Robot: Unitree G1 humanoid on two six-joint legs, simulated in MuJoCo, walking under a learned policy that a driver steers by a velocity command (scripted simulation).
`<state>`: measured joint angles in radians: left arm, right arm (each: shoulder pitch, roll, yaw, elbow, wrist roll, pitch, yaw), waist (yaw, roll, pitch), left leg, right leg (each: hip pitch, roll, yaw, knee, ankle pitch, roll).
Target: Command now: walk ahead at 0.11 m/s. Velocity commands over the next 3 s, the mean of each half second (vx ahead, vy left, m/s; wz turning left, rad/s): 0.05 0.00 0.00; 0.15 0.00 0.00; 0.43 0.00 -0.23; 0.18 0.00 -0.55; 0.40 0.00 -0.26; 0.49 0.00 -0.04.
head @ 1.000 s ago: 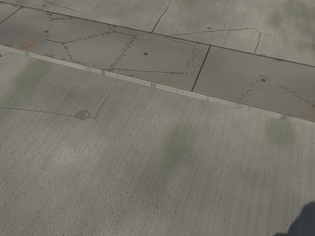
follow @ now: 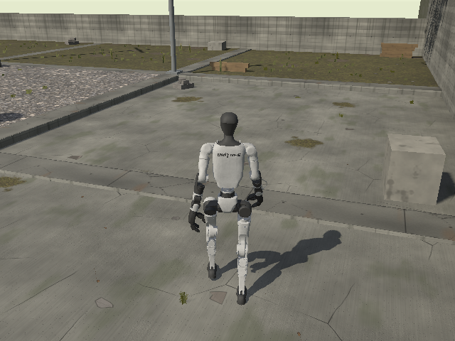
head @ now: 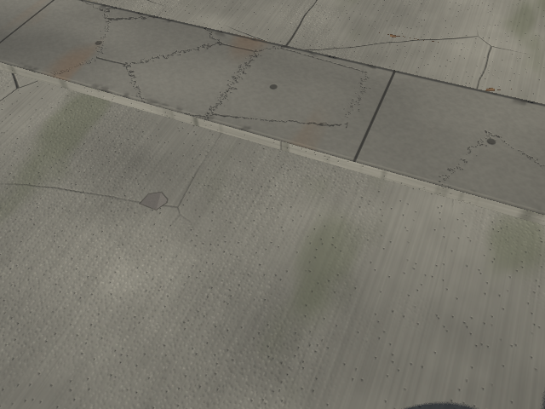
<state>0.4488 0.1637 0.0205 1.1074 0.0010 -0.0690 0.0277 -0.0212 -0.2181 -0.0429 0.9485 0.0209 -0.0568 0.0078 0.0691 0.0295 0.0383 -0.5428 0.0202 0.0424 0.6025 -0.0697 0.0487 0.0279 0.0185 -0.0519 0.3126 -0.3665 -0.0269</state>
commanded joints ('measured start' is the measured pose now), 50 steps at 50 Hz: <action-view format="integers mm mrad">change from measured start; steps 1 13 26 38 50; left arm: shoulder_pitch -31 -47 -146 -73 -225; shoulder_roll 167 71 115 157 112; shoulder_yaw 34 34 44 58 53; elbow -33 -42 -42 -27 -158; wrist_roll -12 -3 1 -22 -45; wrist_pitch -3 73 24 40 -47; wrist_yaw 5 40 11 12 -10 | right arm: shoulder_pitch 125 49 188 193 519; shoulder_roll -114 -106 -73 -74 -167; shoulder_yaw -32 -6 -6 -14 -50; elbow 2 18 87 117 177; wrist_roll -15 -39 -22 -3 -13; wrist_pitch -10 18 28 42 -58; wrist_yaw -1 -31 -42 -42 5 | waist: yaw -131 -7 -72 -50 -187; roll -147 71 -67 -119 175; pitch -59 -119 -31 38 -36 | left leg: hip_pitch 262 167 347 220 716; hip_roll -55 165 20 -54 381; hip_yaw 23 -195 -42 39 -747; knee -145 -349 -163 0 -413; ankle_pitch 124 -119 -16 -421 -363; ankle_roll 54 166 11 8 269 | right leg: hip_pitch -53 -215 -308 -281 -840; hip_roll -195 -67 -84 -136 -16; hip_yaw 80 54 89 192 150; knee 148 361 82 16 974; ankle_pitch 959 -21 163 -261 -170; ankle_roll -72 72 2 -103 -12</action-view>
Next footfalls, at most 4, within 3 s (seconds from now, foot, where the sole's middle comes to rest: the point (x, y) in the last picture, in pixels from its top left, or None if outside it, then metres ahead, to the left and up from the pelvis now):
0.04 left None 0.18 0.11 -0.77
0.32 right None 0.11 -0.13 -0.77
1.46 right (355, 358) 0.59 -0.11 -0.77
1.96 left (291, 299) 0.75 0.06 -0.77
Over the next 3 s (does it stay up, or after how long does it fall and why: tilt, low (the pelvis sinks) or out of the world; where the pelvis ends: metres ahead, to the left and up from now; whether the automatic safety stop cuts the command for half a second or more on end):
stays up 0.98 -0.25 0.01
